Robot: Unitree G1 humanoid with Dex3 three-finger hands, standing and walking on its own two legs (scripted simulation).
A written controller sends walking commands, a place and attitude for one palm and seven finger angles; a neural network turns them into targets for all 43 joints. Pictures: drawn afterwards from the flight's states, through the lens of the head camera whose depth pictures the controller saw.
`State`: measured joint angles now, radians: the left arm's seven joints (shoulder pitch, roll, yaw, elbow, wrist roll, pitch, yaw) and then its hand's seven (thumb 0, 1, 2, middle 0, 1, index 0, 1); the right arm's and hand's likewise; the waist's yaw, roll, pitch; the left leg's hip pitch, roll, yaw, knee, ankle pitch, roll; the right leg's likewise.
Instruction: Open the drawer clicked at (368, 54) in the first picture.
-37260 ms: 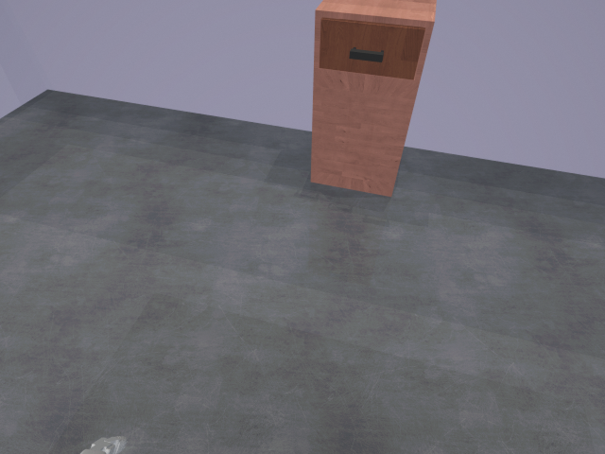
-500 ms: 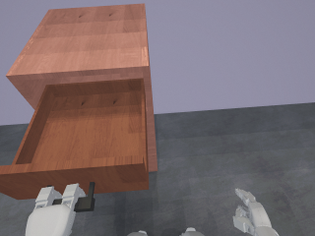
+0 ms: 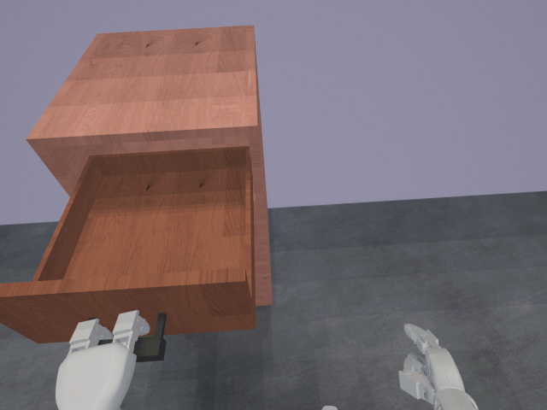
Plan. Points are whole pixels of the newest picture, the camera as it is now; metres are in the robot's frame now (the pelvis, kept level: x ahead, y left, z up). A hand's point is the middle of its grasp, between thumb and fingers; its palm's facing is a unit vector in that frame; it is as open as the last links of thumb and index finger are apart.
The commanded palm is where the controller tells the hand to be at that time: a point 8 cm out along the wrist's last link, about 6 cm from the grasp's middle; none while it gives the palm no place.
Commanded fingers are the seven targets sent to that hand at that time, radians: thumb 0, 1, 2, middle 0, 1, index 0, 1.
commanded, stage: lift the hand off the handle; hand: left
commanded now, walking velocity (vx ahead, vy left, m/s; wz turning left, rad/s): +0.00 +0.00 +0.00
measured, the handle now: (123, 336) +0.22 +0.25 -0.01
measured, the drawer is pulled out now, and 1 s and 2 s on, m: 0.30 0.30 0.29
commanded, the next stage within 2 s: none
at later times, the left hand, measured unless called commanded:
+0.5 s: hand (120, 372) +0.17 +0.24 -0.02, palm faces -0.02 -0.07 -1.00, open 13.5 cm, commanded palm +0.15 +0.25 +0.04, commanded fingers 0.00 -0.50 0.30 -0.30 -1.20 -0.30 -1.20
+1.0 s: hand (103, 364) +0.17 +0.25 +0.01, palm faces +0.00 -0.10 -1.00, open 13.5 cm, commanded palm +0.15 +0.25 +0.08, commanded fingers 0.00 -0.50 0.30 -0.30 -1.20 -0.30 -1.20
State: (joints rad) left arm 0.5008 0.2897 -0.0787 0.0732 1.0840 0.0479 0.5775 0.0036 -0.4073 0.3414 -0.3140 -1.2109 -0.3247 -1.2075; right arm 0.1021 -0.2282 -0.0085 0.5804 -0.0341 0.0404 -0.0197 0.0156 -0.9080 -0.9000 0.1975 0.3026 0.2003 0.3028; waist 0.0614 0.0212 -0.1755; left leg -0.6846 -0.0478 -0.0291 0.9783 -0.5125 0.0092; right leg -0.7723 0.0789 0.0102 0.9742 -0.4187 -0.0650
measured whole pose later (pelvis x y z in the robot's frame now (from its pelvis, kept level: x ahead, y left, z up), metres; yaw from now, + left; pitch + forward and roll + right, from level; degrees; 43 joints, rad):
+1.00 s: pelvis +0.00 +0.01 +0.02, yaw +0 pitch +9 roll +0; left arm 0.48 0.32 -0.09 -0.02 1.03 0.09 0.48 0.00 -0.49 0.30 -0.32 -1.20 -0.39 -1.22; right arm 0.11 -0.23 -0.01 0.58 -0.02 0.04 -0.03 0.02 -0.91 -0.90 0.20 0.30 0.20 0.30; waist 0.07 0.05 -0.14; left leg -0.56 -0.05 -0.04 0.87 -0.47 0.02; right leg -0.64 0.07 0.01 0.86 -0.38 -0.06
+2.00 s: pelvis +0.01 +0.01 +0.04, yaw +0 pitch +4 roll +0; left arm 0.53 0.38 -0.05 -0.30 0.97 0.12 0.29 0.00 -0.49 0.30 -0.33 -1.21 -0.35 -1.21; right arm 0.13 -0.23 0.01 0.55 0.00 0.06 0.00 0.02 -0.91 -0.90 0.20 0.30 0.20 0.30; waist 0.11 0.08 -0.10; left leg -0.34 -0.04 -0.04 0.67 -0.40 0.02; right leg -0.41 0.08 0.02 0.66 -0.31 -0.05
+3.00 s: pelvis +0.03 +0.03 +0.05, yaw +0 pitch +1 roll -1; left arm 0.57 0.44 -0.01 -0.47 0.91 0.14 0.15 0.00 -0.49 0.30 -0.32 -1.20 -0.32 -1.20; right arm 0.14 -0.23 0.04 0.52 0.03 0.09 0.03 0.02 -0.91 -0.90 0.20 0.30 0.20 0.30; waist 0.12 0.09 -0.09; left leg -0.22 -0.05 -0.04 0.57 -0.37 0.05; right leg -0.28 0.07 0.03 0.53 -0.27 -0.03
